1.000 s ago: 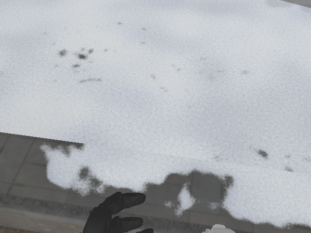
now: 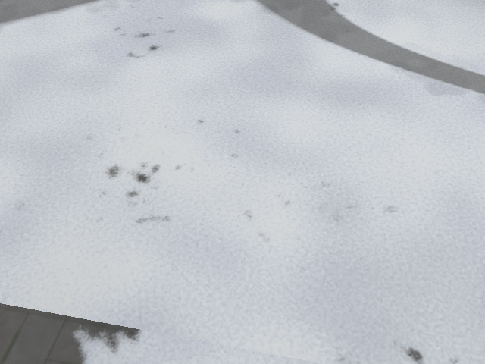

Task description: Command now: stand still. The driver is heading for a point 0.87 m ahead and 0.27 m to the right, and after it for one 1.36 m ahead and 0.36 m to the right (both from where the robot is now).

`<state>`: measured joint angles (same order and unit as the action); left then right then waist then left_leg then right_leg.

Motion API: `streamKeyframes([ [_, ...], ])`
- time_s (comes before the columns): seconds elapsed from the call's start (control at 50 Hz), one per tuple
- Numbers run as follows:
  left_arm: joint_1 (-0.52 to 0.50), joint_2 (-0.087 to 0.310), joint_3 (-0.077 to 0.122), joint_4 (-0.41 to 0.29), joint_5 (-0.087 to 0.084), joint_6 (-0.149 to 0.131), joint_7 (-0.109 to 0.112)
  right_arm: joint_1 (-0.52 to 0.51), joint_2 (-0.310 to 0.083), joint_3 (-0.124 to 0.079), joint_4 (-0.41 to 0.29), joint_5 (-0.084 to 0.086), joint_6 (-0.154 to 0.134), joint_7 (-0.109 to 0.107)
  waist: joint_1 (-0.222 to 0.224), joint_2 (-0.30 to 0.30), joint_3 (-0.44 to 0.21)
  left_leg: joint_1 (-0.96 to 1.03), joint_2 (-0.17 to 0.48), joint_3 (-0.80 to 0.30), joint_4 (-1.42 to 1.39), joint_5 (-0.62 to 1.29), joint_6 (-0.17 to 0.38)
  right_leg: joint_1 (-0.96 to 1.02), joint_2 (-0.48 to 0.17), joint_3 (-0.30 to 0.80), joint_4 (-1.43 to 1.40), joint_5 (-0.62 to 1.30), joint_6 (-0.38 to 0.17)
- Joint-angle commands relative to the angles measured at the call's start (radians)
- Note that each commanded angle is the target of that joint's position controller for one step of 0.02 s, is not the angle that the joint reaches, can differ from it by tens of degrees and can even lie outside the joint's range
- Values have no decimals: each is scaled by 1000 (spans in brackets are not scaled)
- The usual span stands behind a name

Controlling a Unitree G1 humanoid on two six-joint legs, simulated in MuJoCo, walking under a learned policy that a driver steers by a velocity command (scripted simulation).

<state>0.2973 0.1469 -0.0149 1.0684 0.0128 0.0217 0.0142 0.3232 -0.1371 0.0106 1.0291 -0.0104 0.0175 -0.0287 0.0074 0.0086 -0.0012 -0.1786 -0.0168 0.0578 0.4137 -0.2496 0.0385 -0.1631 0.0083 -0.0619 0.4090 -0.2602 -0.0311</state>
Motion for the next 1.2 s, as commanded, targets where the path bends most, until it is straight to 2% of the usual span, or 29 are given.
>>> streamKeyframes([
  [0.02, 85, 73, 11, -4, 1, -3, 4, 83, -64, -11, -9, 0, 1, -2, 1, -1, 0, 42, 69, -75, -31, 373, 36, 2, -56, 63, -43, 341, -57],
  [0.46, 110, 56, 14, 12, 5, -2, 14, 80, -63, -17, 30, 5, 6, -18, 5, -1, 74, -32, 74, -75, -79, 108, 21, -33, -53, 74, -121, 110, -64],
  [0.52, 124, 62, 18, 14, -1, 3, 23, 98, -64, -19, 37, 10, 8, -25, 4, -5, 79, -56, 69, -67, -72, 34, 17, -51, -51, 79, -128, 5, -64],
  [0.54, 133, 90, 29, 12, -8, 6, 27, 104, -80, -26, 37, 15, 9, -28, 7, -16, 66, -71, 44, -44, -33, -92, 28, -51, -47, 86, -124, -138, -84],
  [0.6, 147, 160, 57, -22, -17, 4, 38, 64, -87, -35, 4, 24, -5, -32, 30, -82, 123, -267, 15, -15, 111, -275, 43, -84, -157, 268, -199, -515, -168],
  [0.64, 158, 175, 70, -41, -7, -5, 38, 38, -41, -22, -14, 13, -27, -17, 44, -113, 111, -328, 17, 9, 278, -147, 32, -61, -268, 426, -241, -519, -237],
  [0.68, 126, 189, 77, -64, -7, -13, 41, 60, -34, -19, -20, 19, -44, -1, 19, -115, 86, -327, 54, -22, 457, -142, 24, -122, -328, 489, -266, -511, -274],
  [0.72, 41, 195, 74, -102, -20, -21, 37, 88, -43, -16, -31, 24, -56, 4, -29, -98, 113, -258, 77, -31, 346, -193, 36, -198, -290, 399, -257, -417, -241],
  [0.76, 10, 172, 64, -117, -34, -22, 24, 135, -50, -25, -6, 20, -61, 2, -65, -21, 148, -54, -14, 76, 56, -137, 48, -305, -164, 233, -134, -337, -208],
  [0.78, 21, 182, 65, -115, -35, -28, 17, 175, -68, -30, 10, 13, -57, 0, -70, -8, 138, 41, -21, 65, 19, -72, 54, -356, -140, 202, -47, -250, -209],
  [0.8, -27, 159, 54, -133, -28, -43, -1, 312, -101, -42, 31, 21, -59, 1, -133, 59, 67, 232, 83, -102, -51, -29, 93, -484, -91, 138, 208, -114, -182],
  [0.82, -53, 65, 24, -156, -36, -74, -13, 448, -240, -77, 38, 4, -53, -2, -169, 315, -16, 422, 318, -547, -187, -168, 230, -737, 57, -7, 651, -71, -89],
  [0.84, -5, 58, 24, -117, -60, -102, -26, 489, -218, -73, 45, -35, -68, -7, -173, 210, -78, 389, 456, -852, -294, -381, 365, -805, 88, 135, 1126, -146, -44],
  [0.86, -61, 55, 21, -158, -79, -123, -41, 370, -197, -61, 19, -43, -81, -16, -106, 117, 50, 346, 467, -761, -286, -389, 350, -1017, 52, 230, 1439, -136, -36],
  [0.88, -120, 24, 0, -197, -74, -137, -49, 288, -140, -38, 1, -46, -85, -10, -79, 75, 100, 319, 431, -633, -251, -281, 300, -1148, 39, 251, 1682, -100, -36],
  [0.92, -147, -4, -24, -250, -57, -138, -57, 281, -18, 8, 22, -39, -73, 19, -38, -33, 98, 301, 352, -410, -183, -77, 209, -1297, 25, 248, 1931, -84, -60],
  [0.94, -132, -28, -38, -264, -59, -131, -65, 282, 15, 20, 31, -36, -63, 31, -19, -42, 101, 249, 319, -332, -162, -66, 177, -1328, 18, 247, 1982, -89, -77],
  [0.96, -125, -54, -53, -281, -65, -123, -71, 273, 16, 23, 37, -29, -58, 38, -2, -44, 120, 179, 301, -278, -167, -95, 157, -1350, 4, 246, 1983, -95, -85],
  [0.98, -165, -96, -74, -312, -66, -112, -71, 283, 12, 30, 48, -38, -51, 38, -13, -2, 138, 122, 312, -270, -185, -76, 154, -1415, 11, 213, 2122, -104, -83],
  [1.0, -181, -102, -86, -351, -67, -107, -68, 248, -4, 33, 39, -38, -53, 37, 15, -9, 172, 24, 295, -219, -207, -98, 134, -1415, -8, 213, 2075, -70, -78],
  [1.02, -228, -96, -99, -401, -62, -106, -65, 189, -10, 39, 22, -34, -58, 38, 38, -1, 202, -126, 256, -142, -236, -96, 108, -1352, -31, 192, 1935, 8, -74],
  [1.04, -333, -79, -111, -457, -47, -107, -60, 162, -27, 38, 13, -21, -63, 38, 25, 14, 205, -268, 201, -64, -292, -111, 93, -1246, -42, 101, 1686, 91, -56],
  [1.06, -406, -56, -114, -490, -32, -107, -50, 196, -17, 46, 20, -10, -72, 32, -6, 36, 180, -369, 178, -55, -349, -89, 112, -1117, -65, 9, 1547, 176, -35],
  [1.08, -480, -49, -130, -529, -29, -108, -46, 250, -38, 42, 39, 12, -85, 17, -20, 78, 144, -452, 196, -73, -510, -40, 152, -904, -116, -116, 1371, 163, -30],
  [1.1, -513, -35, -125, -545, -30, -115, -37, 290, -49, 39, 59, 34, -102, 17, -34, 106, 68, -425, 207, -72, -576, 120, 165, -652, -128, -162, 1236, 161, -47],
  [1.12, -473, -12, -114, -528, -35, -116, -27, 310, -85, 34, 85, 51, -107, 16, -1, 114, -7, -295, 179, 3, -512, 510, 146, -510, -93, -207, 1100, 120, -77],
  [1.16, -394, 52, -78, -511, -49, -120, -38, 406, -199, 12, 94, 16, -98, 14, 48, 255, -75, 98, 234, 3, -268, 1400, 139, -463, 24, -249, 904, -228, -121],
  [1.18, -284, 97, -45, -476, -55, -117, -50, 377, -241, -3, 85, -1, -77, 7, 111, 337, -98, 299, 276, -32, -125, 1686, 130, -484, 59, -210, 773, -295, -139],
  [1.2, -186, 145, -17, -454, -52, -114, -54, 318, -257, -14, 72, -10, -66, 1, 176, 377, -148, 375, 298, -38, 36, 1776, 120, -413, 47, -85, 642, -225, -169],
])
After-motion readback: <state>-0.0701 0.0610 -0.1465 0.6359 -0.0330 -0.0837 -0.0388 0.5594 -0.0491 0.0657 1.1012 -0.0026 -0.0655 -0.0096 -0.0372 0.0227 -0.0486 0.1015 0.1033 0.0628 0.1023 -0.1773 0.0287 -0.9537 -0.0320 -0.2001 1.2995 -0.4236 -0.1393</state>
